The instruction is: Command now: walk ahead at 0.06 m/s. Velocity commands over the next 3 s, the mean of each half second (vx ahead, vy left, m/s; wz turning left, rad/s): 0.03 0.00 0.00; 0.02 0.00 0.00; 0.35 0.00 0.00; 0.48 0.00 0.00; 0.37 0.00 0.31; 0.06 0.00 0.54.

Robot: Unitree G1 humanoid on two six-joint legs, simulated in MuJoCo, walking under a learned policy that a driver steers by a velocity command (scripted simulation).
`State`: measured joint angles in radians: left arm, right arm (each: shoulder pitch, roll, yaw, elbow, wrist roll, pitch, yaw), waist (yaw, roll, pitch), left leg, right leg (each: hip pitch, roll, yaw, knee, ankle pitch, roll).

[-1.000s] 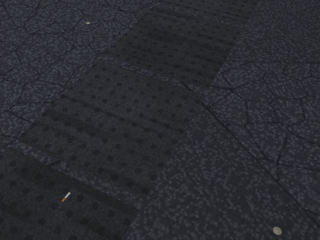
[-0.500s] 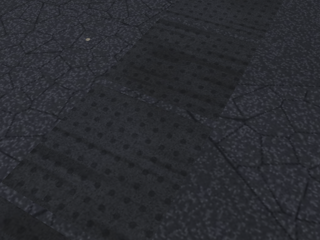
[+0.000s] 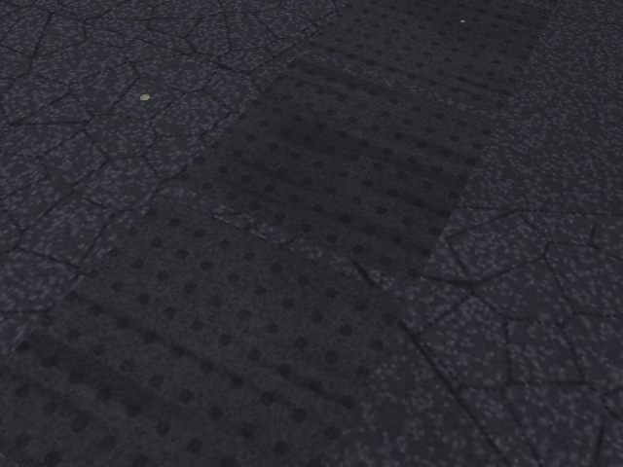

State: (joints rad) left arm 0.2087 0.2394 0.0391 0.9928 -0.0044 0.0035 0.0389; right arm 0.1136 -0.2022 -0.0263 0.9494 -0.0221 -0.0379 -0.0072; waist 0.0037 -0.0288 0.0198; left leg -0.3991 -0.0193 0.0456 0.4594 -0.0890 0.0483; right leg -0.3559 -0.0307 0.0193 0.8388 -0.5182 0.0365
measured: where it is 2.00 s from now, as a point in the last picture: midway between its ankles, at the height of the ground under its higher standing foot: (310, 421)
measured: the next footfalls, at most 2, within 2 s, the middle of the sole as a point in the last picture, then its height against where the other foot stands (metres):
right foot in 0.10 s outside the picture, level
right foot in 1.68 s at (373, 437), level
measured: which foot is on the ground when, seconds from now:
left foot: down 0.00-1.00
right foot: up 0.00-0.08, down 0.10-1.00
